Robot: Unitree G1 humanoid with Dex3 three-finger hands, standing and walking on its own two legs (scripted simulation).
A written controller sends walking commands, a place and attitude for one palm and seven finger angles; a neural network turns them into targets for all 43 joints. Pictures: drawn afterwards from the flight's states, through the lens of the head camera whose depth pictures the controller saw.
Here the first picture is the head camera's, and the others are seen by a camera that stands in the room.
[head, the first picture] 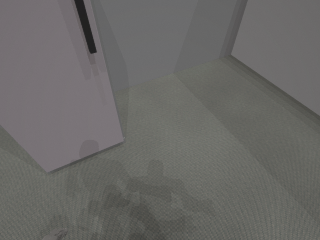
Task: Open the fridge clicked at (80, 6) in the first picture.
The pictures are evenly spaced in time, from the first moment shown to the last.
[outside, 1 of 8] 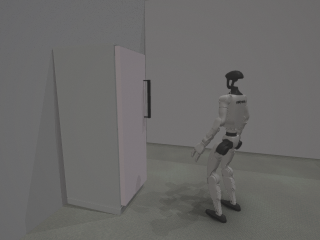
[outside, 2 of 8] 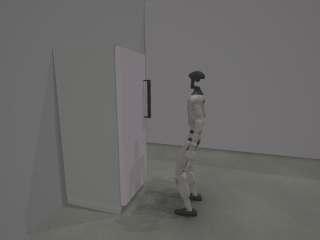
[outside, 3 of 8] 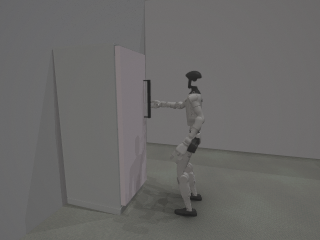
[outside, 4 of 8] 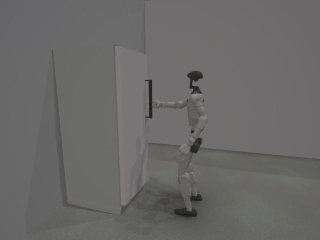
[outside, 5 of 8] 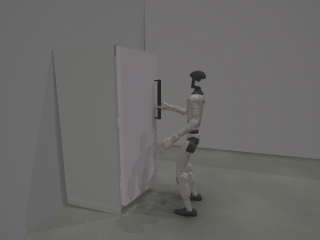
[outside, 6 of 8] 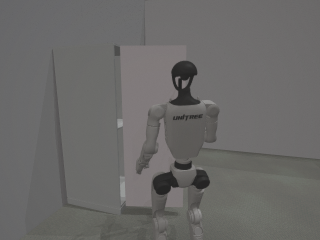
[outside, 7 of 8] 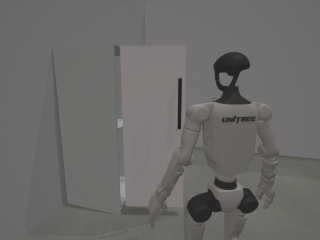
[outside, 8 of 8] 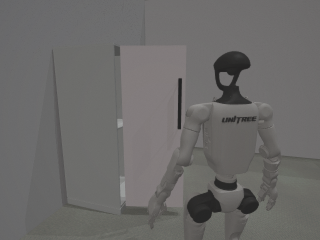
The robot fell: no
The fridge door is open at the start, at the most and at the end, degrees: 0 87 74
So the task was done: yes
